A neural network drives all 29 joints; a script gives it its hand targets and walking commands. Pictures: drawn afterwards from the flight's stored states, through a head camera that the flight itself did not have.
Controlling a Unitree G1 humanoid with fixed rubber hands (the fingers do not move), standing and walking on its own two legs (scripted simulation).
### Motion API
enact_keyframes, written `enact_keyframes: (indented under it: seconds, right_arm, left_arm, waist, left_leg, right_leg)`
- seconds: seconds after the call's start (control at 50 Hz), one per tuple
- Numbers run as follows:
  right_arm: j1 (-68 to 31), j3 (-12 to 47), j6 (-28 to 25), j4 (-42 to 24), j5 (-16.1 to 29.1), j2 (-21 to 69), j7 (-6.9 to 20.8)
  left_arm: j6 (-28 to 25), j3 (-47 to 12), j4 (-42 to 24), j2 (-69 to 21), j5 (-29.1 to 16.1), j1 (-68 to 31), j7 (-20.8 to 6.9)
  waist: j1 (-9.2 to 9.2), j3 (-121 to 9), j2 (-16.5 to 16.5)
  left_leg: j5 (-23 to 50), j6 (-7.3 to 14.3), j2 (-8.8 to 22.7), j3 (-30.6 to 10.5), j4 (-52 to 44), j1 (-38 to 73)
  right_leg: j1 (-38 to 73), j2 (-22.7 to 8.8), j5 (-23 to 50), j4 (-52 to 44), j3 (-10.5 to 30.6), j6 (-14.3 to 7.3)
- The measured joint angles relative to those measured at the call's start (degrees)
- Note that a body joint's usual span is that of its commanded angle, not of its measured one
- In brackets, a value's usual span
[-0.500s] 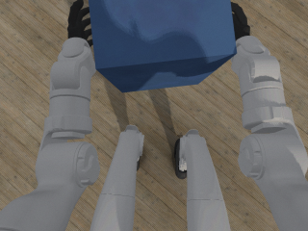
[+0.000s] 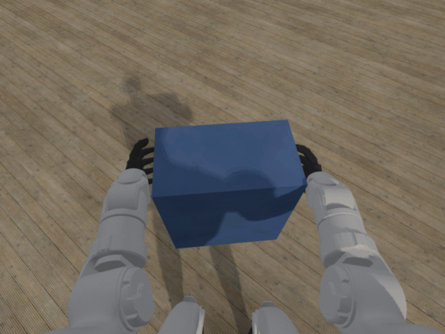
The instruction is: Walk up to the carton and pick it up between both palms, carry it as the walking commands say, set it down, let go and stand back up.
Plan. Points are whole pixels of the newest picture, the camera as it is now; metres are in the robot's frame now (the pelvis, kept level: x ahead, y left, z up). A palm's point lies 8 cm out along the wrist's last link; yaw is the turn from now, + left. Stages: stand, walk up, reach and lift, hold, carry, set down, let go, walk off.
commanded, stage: reach and lift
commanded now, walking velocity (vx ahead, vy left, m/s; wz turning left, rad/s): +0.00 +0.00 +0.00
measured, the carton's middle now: (224, 192) +0.40 +0.02 -0.04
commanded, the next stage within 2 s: none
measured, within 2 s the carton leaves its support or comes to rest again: neither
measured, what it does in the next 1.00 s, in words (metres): rises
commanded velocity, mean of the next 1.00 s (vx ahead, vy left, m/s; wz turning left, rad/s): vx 0.00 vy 0.00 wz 0.00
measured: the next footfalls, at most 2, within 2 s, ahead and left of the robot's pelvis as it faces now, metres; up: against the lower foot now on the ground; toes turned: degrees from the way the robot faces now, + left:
none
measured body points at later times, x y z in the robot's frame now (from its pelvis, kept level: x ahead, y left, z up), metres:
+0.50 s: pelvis +0.06 +0.00 +0.06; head +0.05 -0.01 +0.50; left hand +0.38 +0.21 +0.08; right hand +0.40 -0.13 +0.07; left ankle +0.08 +0.14 -0.67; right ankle +0.06 -0.11 -0.67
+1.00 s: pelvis +0.05 +0.01 +0.06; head -0.02 +0.00 +0.51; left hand +0.34 +0.22 +0.12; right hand +0.37 -0.12 +0.11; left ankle +0.08 +0.14 -0.67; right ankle +0.06 -0.11 -0.67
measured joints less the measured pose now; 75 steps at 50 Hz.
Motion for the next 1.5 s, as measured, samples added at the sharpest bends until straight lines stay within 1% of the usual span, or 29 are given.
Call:
enact_keyframes:
  seconds: [0.04, 0.06, 0.12, 0.18, 0.26, 0.36, 0.46, 0.6, 0.72, 0.86, 1.0, 1.26, 1.4, 1.5]
  right_arm:
    - [1.5, 0.6, 0.0, -0.3, -0.2, 0.7, -0.2]
    - [2.7, 1.8, -0.1, -1.1, -0.2, 0.9, -0.4]
    - [5.1, 2.4, -0.1, -1.5, -0.2, 2.1, -1.0]
    - [9.0, 5.5, -0.1, -4.6, -0.2, 2.9, -1.7]
    - [12.3, 6.4, 0.1, -6.5, -0.2, 4.0, -2.0]
    - [16.8, 9.3, 1.3, -10.3, -0.2, 4.6, -2.1]
    - [17.8, 10.2, 3.6, -11.6, -0.2, 5.1, -2.1]
    - [20.2, 12.0, 6.2, -14.4, -0.2, 5.5, -1.2]
    - [21.0, 12.1, 8.8, -16.3, -0.2, 5.5, -0.6]
    - [21.0, 11.3, 10.9, -17.1, -0.2, 5.8, -0.1]
    - [21.0, 10.7, 12.0, -17.1, -0.2, 5.8, 0.0]
    - [20.9, 10.1, 12.2, -18.9, -0.2, 5.8, -0.1]
    - [20.9, 9.9, 12.7, -19.9, -0.2, 6.0, -0.1]
    - [21.1, 9.8, 13.6, -22.0, -0.2, 6.1, -0.1]
  left_arm:
    - [-0.4, 0.0, -0.2, 0.0, 0.0, 2.0, -0.6]
    - [-0.5, 0.0, -1.1, -0.3, 0.0, 3.2, -0.9]
    - [-0.6, 0.0, -2.2, -0.4, 0.0, 6.1, -1.8]
    - [-1.1, 0.0, -3.5, -0.5, 0.0, 8.7, -2.9]
    - [-0.7, 0.0, -5.3, -0.9, 0.0, 11.6, -3.7]
    - [1.2, 0.0, -9.9, -2.0, -0.9, 15.9, -4.3]
    - [3.4, 0.0, -12.4, -2.3, -1.0, 18.1, -4.5]
    - [7.7, -1.4, -19.3, -3.3, -1.2, 22.6, -4.4]
    - [10.5, -2.0, -21.3, -3.7, -1.2, 23.3, -4.1]
    - [13.1, -2.3, -22.6, -3.8, -1.2, 23.3, -3.8]
    - [13.8, -2.3, -21.9, -4.0, -1.2, 22.8, -3.6]
    - [13.3, -2.4, -22.0, -4.0, -1.2, 21.4, -3.7]
    - [13.8, -2.8, -23.1, -4.0, -1.2, 21.4, -3.7]
    - [14.2, -3.5, -24.4, -4.0, -1.2, 21.4, -3.9]
  waist:
    - [0.0, -0.4, -0.1]
    - [0.0, -0.4, -0.1]
    - [0.0, -0.4, -0.1]
    - [-0.01, -0.5, -0.1]
    - [0.0, -0.4, -0.1]
    - [0.0, -0.3, -0.1]
    - [0.0, -0.3, -0.1]
    - [0.0, 0.2, -0.1]
    - [-0.01, 1.0, -0.1]
    - [-0.01, 1.7, -0.1]
    - [-0.01, 2.2, 0.0]
    - [-0.01, 3.3, -0.1]
    - [-0.04, 3.5, -0.1]
    - [-0.08, 3.5, -0.1]
  left_leg:
    - [0.1, 0.0, 0.1, 0.0, -1.9, 2.5]
    - [0.2, 0.0, 0.1, 0.0, -2.9, 3.9]
    - [0.5, 0.0, 0.2, 0.0, -5.8, 7.6]
    - [0.8, 0.0, 0.3, 0.0, -8.6, 11.0]
    - [1.3, 0.0, 0.5, 0.0, -12.0, 15.3]
    - [2.0, 0.0, 0.7, 0.0, -16.2, 21.2]
    - [2.0, 0.0, 0.8, 0.0, -18.7, 26.1]
    - [2.9, 0.2, 0.9, 0.0, -22.2, 32.1]
    - [3.5, 0.3, 1.0, 0.0, -23.8, 36.0]
    - [4.1, 0.4, 1.0, 0.0, -24.5, 39.1]
    - [4.6, 0.4, 1.0, 0.0, -24.8, 39.7]
    - [4.9, 0.4, 1.0, 0.0, -24.8, 39.7]
    - [4.9, 0.5, 1.0, 0.0, -25.1, 39.7]
    - [5.6, 0.6, 1.0, 0.0, -26.2, 39.8]
  right_leg:
    - [2.3, 0.0, 0.0, -1.7, 0.0, -0.2]
    - [3.7, 0.0, 0.0, -2.5, 0.0, -0.2]
    - [7.2, 0.0, 0.2, -5.1, 0.1, -0.4]
    - [10.6, 0.0, 0.5, -7.8, 0.1, -0.5]
    - [14.8, 0.0, 1.0, -11.2, 0.1, -0.5]
    - [20.9, 0.0, 1.9, -15.9, 0.2, -0.5]
    - [26.3, 0.0, 2.4, -19.2, 0.2, -0.3]
    - [32.8, 0.0, 3.9, -24.0, 0.3, -0.1]
    - [37.1, -0.1, 4.9, -26.1, 0.3, 0.0]
    - [40.0, -0.1, 5.4, -26.8, 0.3, 0.1]
    - [40.5, -0.1, 5.8, -26.8, 0.3, 0.1]
    - [40.6, -0.1, 6.1, -26.9, 0.3, 0.1]
    - [40.6, -0.1, 6.2, -27.4, 0.3, 0.2]
    - [40.9, -0.1, 6.9, -28.7, 0.3, 0.2]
